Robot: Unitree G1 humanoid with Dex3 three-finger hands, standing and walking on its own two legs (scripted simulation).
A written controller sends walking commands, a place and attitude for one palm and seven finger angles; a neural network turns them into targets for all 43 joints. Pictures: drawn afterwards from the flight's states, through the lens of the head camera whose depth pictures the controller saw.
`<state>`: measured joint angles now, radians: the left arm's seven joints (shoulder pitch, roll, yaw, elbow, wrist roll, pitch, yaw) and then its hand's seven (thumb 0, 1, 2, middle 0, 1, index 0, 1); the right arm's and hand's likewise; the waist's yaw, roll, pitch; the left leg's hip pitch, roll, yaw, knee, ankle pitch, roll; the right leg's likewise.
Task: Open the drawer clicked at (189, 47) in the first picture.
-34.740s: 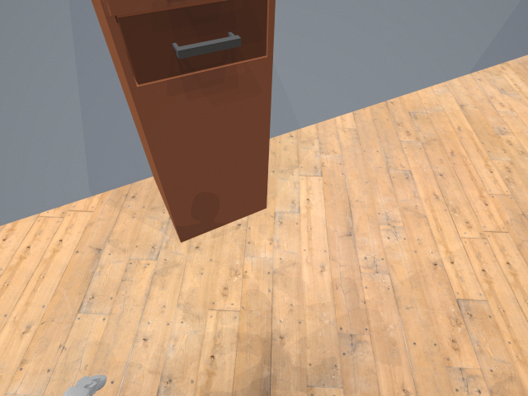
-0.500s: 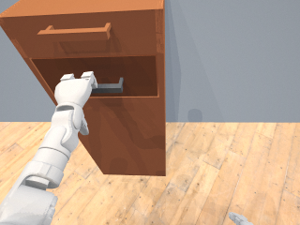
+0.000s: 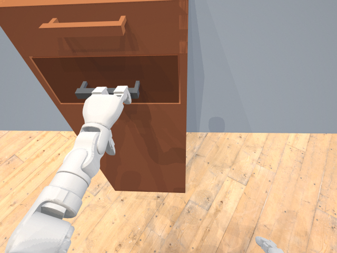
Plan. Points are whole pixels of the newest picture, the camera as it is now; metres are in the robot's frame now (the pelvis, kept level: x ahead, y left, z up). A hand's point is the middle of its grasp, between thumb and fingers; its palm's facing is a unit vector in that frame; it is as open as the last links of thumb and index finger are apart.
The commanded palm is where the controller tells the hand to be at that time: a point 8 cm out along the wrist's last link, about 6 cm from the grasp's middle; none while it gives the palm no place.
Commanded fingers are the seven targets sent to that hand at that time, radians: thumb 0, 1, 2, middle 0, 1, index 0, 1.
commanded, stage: lower the fingers behind the handle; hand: left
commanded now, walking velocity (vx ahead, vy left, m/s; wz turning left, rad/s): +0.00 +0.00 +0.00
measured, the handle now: (109, 88) +0.52 +0.20 +0.10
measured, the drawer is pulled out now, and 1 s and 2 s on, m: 0.00 0.00 0.00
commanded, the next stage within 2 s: close the thumb around the handle in 0.28 s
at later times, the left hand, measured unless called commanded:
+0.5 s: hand (108, 123) +0.41 +0.19 +0.08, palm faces +0.00 -0.03 -1.00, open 13.5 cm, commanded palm +0.39 +0.19 +0.14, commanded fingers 0.00 -0.11 0.47 -0.33 -1.24 -0.33 -1.24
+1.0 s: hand (109, 117) +0.42 +0.18 +0.09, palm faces +0.03 -0.04 -1.00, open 5.5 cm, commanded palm +0.39 +0.20 +0.14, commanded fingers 0.00 0.90 0.90 -0.40 -1.35 -0.40 -1.35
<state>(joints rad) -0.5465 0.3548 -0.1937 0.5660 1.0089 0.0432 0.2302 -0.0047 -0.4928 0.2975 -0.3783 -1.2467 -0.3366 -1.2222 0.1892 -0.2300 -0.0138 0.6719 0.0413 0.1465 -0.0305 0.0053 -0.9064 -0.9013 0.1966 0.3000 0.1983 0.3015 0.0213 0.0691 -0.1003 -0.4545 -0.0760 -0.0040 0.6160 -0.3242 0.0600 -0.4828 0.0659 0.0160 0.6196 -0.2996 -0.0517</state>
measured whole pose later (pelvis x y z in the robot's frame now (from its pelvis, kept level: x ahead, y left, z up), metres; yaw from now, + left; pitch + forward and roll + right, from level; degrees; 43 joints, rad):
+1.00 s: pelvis +0.00 -0.01 +0.00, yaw +0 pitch +8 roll +0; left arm -0.61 0.38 -0.18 0.66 1.00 0.04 0.16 0.00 0.70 0.81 -0.43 -1.37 -0.43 -1.35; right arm 0.20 -0.25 0.00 0.65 0.05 0.15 -0.06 0.01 -0.91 -0.90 0.20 0.30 0.20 0.30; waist 0.01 0.05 -0.10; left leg -0.42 -0.07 -0.02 0.60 -0.32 0.05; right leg -0.45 0.07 0.01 0.60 -0.29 -0.06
